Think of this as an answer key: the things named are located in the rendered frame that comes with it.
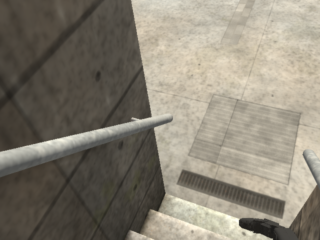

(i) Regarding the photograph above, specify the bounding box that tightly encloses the right robot hand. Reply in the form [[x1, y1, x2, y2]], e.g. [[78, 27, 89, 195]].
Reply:
[[239, 218, 299, 240]]

